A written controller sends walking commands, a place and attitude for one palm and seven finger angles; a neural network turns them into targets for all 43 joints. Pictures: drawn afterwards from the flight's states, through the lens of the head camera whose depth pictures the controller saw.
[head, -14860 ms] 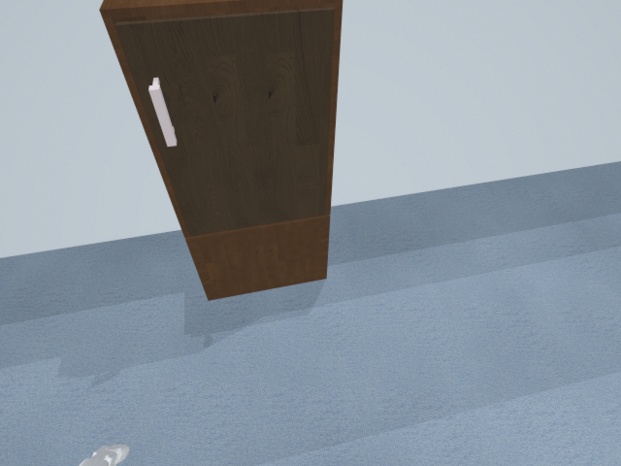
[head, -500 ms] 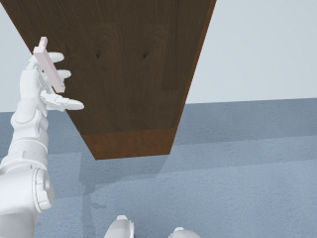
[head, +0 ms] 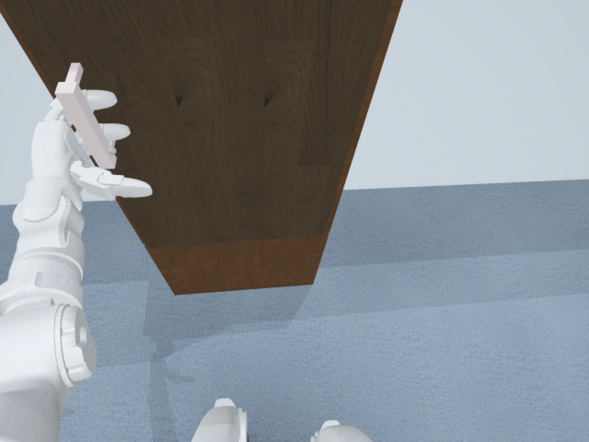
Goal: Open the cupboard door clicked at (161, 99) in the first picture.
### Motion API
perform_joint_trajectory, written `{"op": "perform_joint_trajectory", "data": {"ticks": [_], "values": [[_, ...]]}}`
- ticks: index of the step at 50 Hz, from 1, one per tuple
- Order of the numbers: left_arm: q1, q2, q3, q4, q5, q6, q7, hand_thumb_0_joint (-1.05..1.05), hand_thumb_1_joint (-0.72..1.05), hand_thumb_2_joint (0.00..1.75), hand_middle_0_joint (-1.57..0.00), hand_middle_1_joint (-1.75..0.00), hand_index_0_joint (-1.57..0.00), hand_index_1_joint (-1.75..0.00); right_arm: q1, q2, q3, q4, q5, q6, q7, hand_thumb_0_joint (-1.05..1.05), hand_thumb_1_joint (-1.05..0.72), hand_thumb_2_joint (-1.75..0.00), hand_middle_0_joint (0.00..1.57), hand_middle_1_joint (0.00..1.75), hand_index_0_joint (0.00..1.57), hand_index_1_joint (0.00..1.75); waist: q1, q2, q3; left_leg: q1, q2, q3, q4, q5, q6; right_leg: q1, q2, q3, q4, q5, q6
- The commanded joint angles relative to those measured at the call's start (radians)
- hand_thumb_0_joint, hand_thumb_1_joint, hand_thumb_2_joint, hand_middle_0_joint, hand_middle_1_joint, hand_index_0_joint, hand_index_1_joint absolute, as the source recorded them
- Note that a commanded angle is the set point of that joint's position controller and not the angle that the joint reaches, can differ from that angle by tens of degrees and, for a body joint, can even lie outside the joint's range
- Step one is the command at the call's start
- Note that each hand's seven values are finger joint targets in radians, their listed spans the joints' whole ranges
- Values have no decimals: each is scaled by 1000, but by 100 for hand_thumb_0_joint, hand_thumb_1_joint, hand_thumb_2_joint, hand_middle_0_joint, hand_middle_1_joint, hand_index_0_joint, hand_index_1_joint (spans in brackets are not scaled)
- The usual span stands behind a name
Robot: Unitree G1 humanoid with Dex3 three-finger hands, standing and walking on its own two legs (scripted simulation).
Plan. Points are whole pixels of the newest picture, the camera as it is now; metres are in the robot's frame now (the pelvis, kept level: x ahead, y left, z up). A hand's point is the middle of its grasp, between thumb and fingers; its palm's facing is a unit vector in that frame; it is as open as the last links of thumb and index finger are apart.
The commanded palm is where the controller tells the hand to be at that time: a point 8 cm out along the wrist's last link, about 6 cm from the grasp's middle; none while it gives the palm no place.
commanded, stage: close the thumb around the handle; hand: left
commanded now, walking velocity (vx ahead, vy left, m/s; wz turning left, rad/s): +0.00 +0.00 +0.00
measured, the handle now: (92, 119) +0.52 +0.26 +0.10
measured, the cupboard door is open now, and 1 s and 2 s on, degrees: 1 5 44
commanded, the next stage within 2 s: pull the door open along its arc in 0.62 s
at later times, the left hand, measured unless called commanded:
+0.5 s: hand (109, 151) +0.47 +0.23 +0.09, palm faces +0.07 -1.00 +0.00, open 6.2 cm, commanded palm +0.45 +0.27 +0.10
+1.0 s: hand (108, 169) +0.44 +0.23 +0.09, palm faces +0.06 -1.00 +0.01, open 5.6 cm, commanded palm +0.39 +0.27 +0.10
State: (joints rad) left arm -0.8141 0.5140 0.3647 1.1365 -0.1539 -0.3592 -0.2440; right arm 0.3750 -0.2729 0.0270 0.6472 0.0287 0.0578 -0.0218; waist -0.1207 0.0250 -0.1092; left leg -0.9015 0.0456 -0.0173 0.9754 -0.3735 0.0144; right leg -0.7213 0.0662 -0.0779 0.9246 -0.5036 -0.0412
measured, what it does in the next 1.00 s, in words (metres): stands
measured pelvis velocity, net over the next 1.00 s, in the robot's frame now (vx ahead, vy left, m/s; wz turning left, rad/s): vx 0.00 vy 0.01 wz -0.03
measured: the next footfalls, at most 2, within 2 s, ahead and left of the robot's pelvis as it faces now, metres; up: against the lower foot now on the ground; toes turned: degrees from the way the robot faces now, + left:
none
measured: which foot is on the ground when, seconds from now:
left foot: down 0.00-1.00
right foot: down 0.00-1.00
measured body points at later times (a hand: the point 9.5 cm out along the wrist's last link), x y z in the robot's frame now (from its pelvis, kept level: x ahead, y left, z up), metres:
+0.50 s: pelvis +0.01 +0.01 +0.00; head +0.09 +0.03 +0.44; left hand +0.46 +0.28 +0.10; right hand +0.03 -0.26 -0.11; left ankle +0.05 +0.11 -0.68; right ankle -0.04 -0.10 -0.68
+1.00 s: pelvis +0.00 +0.01 +0.01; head +0.07 +0.03 +0.45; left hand +0.44 +0.28 +0.10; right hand +0.04 -0.25 -0.10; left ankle +0.05 +0.11 -0.68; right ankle -0.04 -0.10 -0.68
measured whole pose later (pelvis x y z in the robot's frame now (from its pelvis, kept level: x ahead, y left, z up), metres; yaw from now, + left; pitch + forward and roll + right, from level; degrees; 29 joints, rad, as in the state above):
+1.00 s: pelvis +0.00 +0.01 +0.01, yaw -2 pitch +15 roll -3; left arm -0.59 0.43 0.37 0.91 -0.20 -0.34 -0.25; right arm 0.39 -0.27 0.02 0.59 0.04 0.09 -0.01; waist -0.11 0.03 -0.13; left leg -0.83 0.05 0.03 0.94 -0.38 0.03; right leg -0.66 0.06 -0.03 0.89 -0.49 -0.02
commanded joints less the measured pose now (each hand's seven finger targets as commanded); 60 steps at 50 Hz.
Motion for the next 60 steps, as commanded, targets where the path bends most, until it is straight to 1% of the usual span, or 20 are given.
{"op": "perform_joint_trajectory", "data": {"ticks": [1,3,6,10,11,13,16,19,21,28,30,34,36,37,43,48,57,58,59,60], "values": [[-461,216,12,-220,-8,-61,-16,0,-22,42,-32,-123,-32,-123,125,-170,-66,-64,-6,-20,-17,0,-90,-90,20,30,20,30,-32,120,-397,489,-22,-50,-70,281,34,-46,8,63,-139,347,25],[-436,236,32,-227,-4,-69,-15,0,-11,47,-33,-124,-33,-124,128,-172,-68,-71,-5,-18,-16,0,-90,-90,20,30,20,30,-19,112,-430,497,-20,-50,-65,308,33,-34,9,64,-128,369,25],[-430,210,14,-234,-8,-64,-18,0,6,54,-34,-126,-34,-126,125,-169,-69,-75,-6,-16,-14,0,-90,-90,20,30,20,30,-25,115,-417,503,-20,-48,-66,309,33,-39,11,60,-132,367,25],[-432,235,37,-235,-12,-59,-18,0,28,64,-36,-128,-36,-128,128,-173,-69,-78,-5,-11,-15,0,-90,-90,20,30,20,30,-23,96,-410,487,-20,-47,-71,308,34,-26,11,59,-132,373,26],[-406,252,56,-235,-11,-58,-17,0,34,66,-36,-129,-36,-129,131,-174,-70,-82,-7,-10,-15,0,-90,-90,20,30,20,30,-10,90,-422,488,-21,-48,-73,318,33,-9,12,58,-130,380,25],[-410,234,45,-262,-9,-69,-14,0,45,71,-37,-130,-37,-130,128,-171,-71,-83,-6,-8,-14,0,-90,-90,20,30,20,30,-10,122,-446,529,-16,-52,-70,350,29,-33,12,54,-121,387,22],[-373,216,40,-253,-16,-64,-13,0,62,78,-38,-132,-38,-132,124,-169,-70,-88,-7,-6,-10,0,-90,-90,20,30,20,30,-9,98,-409,510,-18,-48,-76,331,30,-24,16,51,-132,378,24],[-339,239,65,-272,-19,-70,-12,0,79,85,-39,-134,-39,-134,118,-170,-72,-96,-6,-2,-11,0,-90,-90,20,30,20,30,7,102,-431,509,-21,-41,-77,348,30,8,15,54,-127,405,22],[-367,224,45,-276,-16,-67,-14,0,90,90,-40,-135,-40,-135,115,-169,-70,-94,-4,0,-13,0,-90,-90,20,30,20,30,-7,104,-396,505,-20,-41,-80,328,30,-14,14,55,-135,388,25],[-358,219,51,-299,-17,-74,-6,0,90,90,-40,-135,-40,-135,113,-170,-71,-99,-6,-1,-11,0,-90,-90,20,30,20,30,3,118,-423,544,-17,-54,-86,350,25,-26,15,48,-128,376,20],[-340,217,51,-270,-21,-66,-9,0,90,90,-40,-135,-40,-135,113,-171,-70,-95,-5,1,-13,0,-90,-90,20,30,20,30,-2,82,-387,512,-16,-50,-91,322,26,-21,13,46,-136,364,22],[-398,217,37,-256,-14,-67,-5,0,90,90,-40,-135,-40,-135,111,-171,-68,-89,-8,0,-14,0,-90,-90,20,30,20,30,-16,96,-374,508,-17,-58,-89,290,27,-44,12,48,-137,330,22],[-360,249,67,-248,-15,-67,-8,0,90,90,-40,-135,-40,-135,108,-175,-68,-98,-7,0,-16,0,-90,-90,20,30,20,30,-1,95,-384,493,-19,-50,-92,289,27,-19,10,52,-137,337,22],[-375,230,52,-256,-18,-72,-9,0,90,90,-40,-135,-40,-135,112,-173,-67,-96,-10,-1,-16,0,-90,-90,20,30,20,30,-9,86,-394,500,-20,-54,-86,301,29,-19,11,50,-133,346,19],[-237,214,61,-344,-35,-75,-19,0,90,90,-40,-135,-40,-135,88,-170,-72,-129,-4,0,-9,0,-90,-90,20,30,20,30,39,110,-445,542,-18,-45,-100,344,22,14,14,45,-128,374,16],[-18,150,47,-451,-74,-46,-24,0,90,90,-40,-135,-40,-135,55,-160,-74,-171,8,-1,-2,0,-90,-90,20,30,20,30,67,47,-412,510,-26,-21,-119,353,30,89,16,46,-145,435,21],[434,-46,-53,-843,-144,5,10,0,90,90,-40,-135,-40,-135,-42,-126,-76,-255,21,-55,18,0,-90,-90,20,30,20,30,117,33,-342,527,-35,3,-159,373,31,177,10,37,-163,491,22],[417,-104,42,-932,-196,17,148,0,90,90,-40,-135,-40,-135,-98,-87,-71,-257,16,-72,19,0,-90,-90,20,30,20,30,200,7,-329,489,-37,8,-179,351,20,186,8,22,-169,446,22],[474,-204,-68,-952,-166,39,220,0,90,90,-40,-135,-40,-135,-111,-89,-67,-257,11,-86,26,0,-90,-90,20,30,20,30,155,35,-280,499,-37,8,-186,316,17,161,8,16,-169,408,25],[497,-243,-94,-1000,-151,46,270,0,90,90,-40,-135,-40,-135,-114,-89,-68,-255,8,-95,33,0,-90,-90,20,30,20,30,145,16,-255,505,-30,-10,-192,303,11,134,8,2,-165,377,25]]}}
